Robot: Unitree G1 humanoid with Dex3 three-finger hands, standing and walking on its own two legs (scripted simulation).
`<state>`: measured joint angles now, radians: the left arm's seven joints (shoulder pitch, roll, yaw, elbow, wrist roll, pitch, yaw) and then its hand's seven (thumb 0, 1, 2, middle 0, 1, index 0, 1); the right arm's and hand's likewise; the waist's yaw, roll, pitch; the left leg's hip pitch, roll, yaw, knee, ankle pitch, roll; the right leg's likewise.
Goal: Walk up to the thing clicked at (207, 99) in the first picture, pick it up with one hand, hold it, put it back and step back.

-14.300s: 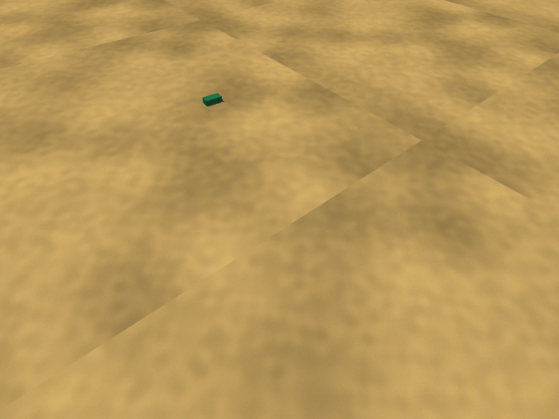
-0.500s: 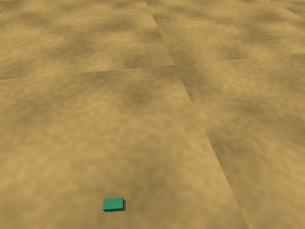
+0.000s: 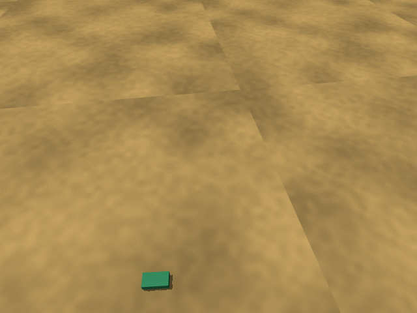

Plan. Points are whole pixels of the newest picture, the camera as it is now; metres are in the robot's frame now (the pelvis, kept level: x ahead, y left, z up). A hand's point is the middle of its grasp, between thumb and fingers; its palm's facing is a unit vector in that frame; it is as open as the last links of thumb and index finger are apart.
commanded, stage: stand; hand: left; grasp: from above
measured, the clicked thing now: (155, 280) +0.41 +0.23 -0.76
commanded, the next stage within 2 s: rise first in 0.14 s
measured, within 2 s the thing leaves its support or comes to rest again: neither
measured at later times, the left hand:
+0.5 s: hand out of the picture +0.14 +0.25 -0.17, palm faces -0.04 -0.94 -0.35, open 9.1 cm
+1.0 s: hand out of the picture +0.11 +0.26 -0.24, palm faces -0.18 -0.86 -0.48, open 13.9 cm
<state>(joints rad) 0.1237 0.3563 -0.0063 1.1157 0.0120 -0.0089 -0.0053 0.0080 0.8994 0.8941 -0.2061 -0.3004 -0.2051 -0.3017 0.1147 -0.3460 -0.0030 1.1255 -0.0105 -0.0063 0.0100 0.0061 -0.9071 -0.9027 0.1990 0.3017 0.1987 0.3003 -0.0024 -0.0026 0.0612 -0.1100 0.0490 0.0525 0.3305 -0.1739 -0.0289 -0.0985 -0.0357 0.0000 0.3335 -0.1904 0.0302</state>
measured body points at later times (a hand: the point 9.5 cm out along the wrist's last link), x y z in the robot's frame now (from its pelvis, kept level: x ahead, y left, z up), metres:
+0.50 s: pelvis -0.01 +0.00 -0.02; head +0.04 +0.01 +0.43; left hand +0.14 +0.30 -0.15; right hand +0.09 -0.26 -0.14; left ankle +0.00 +0.14 -0.75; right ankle +0.00 -0.14 -0.75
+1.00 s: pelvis -0.02 +0.01 -0.10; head +0.08 +0.03 +0.34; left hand +0.12 +0.31 -0.21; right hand +0.16 -0.23 -0.19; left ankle +0.00 +0.14 -0.75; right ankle +0.00 -0.14 -0.75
